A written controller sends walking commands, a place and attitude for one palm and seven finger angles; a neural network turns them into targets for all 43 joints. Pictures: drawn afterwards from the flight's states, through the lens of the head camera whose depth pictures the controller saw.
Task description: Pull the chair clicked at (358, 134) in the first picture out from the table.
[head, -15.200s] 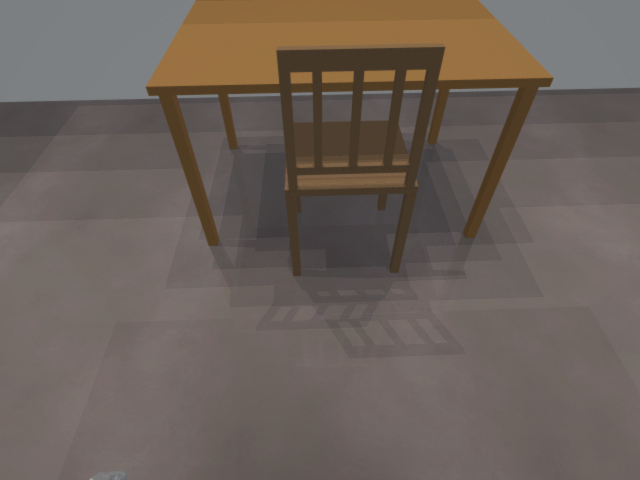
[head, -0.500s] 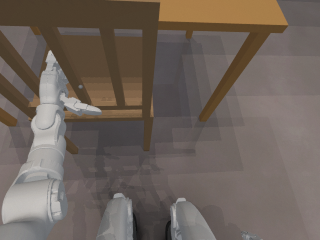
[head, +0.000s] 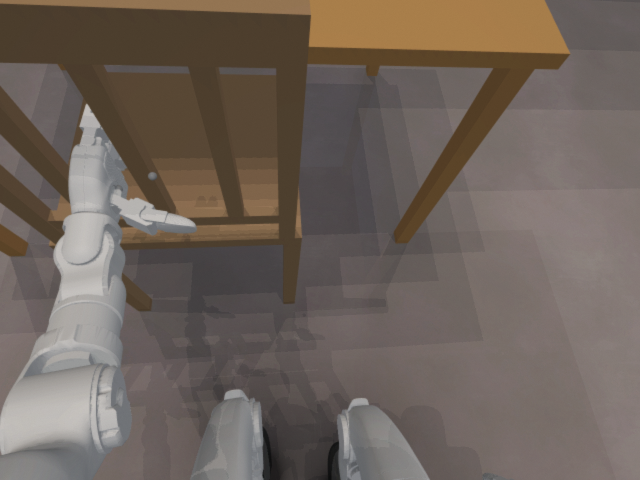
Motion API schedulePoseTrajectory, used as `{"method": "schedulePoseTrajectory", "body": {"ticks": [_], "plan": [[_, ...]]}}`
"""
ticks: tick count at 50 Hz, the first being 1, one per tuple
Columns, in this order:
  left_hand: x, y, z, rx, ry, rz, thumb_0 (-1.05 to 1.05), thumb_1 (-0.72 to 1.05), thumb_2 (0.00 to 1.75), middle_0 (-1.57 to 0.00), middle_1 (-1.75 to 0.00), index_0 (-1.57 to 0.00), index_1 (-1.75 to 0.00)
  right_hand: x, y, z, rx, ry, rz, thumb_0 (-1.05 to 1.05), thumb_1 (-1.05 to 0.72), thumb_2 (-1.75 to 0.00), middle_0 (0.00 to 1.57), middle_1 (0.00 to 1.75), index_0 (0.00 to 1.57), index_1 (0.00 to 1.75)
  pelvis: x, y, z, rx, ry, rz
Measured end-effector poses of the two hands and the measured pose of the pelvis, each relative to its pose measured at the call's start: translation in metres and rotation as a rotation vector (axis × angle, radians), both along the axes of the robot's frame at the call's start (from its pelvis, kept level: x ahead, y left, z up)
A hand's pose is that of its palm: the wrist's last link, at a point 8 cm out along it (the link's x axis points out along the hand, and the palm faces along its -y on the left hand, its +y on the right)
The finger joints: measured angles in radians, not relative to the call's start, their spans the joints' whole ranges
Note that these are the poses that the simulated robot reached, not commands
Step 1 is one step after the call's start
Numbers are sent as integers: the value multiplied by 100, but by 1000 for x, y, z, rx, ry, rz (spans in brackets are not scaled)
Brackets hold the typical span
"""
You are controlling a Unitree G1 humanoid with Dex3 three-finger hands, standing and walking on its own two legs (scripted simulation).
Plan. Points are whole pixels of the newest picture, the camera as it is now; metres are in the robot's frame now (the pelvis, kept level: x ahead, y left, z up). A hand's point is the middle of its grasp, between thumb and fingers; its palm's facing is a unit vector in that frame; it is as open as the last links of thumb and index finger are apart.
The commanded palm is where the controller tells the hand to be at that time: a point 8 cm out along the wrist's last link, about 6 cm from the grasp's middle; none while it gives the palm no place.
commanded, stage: hook a spindle and tug to test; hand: left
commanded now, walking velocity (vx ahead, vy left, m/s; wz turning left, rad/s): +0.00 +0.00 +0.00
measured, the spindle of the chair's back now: (135, 156) +0.50 +0.21 +0.03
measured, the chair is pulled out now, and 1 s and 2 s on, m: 0.00 0.00 0.06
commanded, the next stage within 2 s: step backward, pulling the chair out in 1.56 s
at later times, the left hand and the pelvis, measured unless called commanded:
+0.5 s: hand (154, 180) +0.47 +0.18 +0.02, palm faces +0.03 -1.00 -0.02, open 14.3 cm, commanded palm +0.45 +0.22 +0.03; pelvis +0.00 +0.00 +0.00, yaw +0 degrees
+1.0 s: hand (152, 180) +0.47 +0.18 +0.03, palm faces +0.04 -1.00 -0.01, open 5.4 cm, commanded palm +0.43 +0.22 +0.03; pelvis +0.00 +0.01 +0.00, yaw +0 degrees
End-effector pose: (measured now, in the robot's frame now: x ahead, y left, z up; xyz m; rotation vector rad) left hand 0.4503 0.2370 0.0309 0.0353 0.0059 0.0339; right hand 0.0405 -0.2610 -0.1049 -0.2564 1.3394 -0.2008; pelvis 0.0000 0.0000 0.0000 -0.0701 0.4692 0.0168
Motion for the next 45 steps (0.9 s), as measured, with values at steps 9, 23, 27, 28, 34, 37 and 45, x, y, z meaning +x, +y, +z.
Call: {"method": "schedulePoseTrajectory", "body": {"ticks": [9,23,27,28,34,37,45], "plan": [[-4,0,-3,-10,14,3,-1,-50,30,-7,-13,-8,-13,15,-1,0,-5,-35,27,0,-91,-90,21,30,20,30,0,-1,-1,-1,-3,7],[-4,-1,-5,-12,16,-8,-1,-47,31,-26,-72,-27,-72,9,2,-3,0,-28,21,0,-91,-90,21,30,20,30,-3,1,-3,-4,-3,6],[-1,-1,-6,-16,10,-6,-1,-36,36,-33,-93,-34,-93,3,3,-4,-3,-16,15,0,-91,-90,21,30,20,30,-4,1,-5,-5,1,4],[0,-1,-6,-16,11,-6,-1,-33,38,-35,-99,-35,-99,2,3,-4,-4,-13,13,0,-91,-90,21,30,20,30,-4,1,-5,-5,2,4],[3,1,-6,-17,7,-4,-1,-6,49,-44,-126,-44,-126,-6,4,-4,-6,2,-4,0,-91,-90,21,30,20,30,-4,3,-5,-7,5,-1],[1,2,-5,-13,5,-8,-1,10,56,-46,-134,-47,-134,-8,5,-3,-3,7,-8,0,-91,-90,21,30,20,30,-3,4,-4,-7,3,-2],[-2,2,-4,-23,18,3,0,54,74,-46,-140,-47,-142,-3,7,2,1,-5,-8,0,-91,-90,21,30,20,30,-1,6,0,-7,-2,-2]]}}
